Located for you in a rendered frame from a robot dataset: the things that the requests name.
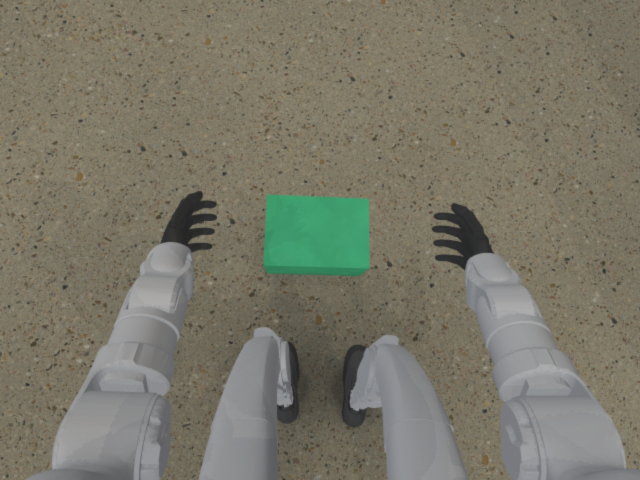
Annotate right robot thigh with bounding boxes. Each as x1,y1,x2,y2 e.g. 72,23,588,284
362,344,469,480

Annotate right robot hand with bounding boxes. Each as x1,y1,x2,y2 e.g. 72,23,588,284
432,203,494,270

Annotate carton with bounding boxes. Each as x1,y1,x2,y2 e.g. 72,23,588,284
263,195,370,276

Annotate right robot forearm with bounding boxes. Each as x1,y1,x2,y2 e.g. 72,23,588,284
465,253,626,468

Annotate left robot upper arm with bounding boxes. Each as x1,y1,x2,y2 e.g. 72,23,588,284
25,391,171,480

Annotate right robot upper arm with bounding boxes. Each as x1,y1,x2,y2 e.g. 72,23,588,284
500,396,640,480

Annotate left robot hand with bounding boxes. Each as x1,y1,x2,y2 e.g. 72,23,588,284
160,191,217,252

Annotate right robot foot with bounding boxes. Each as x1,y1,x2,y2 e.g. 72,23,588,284
342,345,367,427

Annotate left robot forearm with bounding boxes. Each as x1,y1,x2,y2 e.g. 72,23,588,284
52,242,194,470

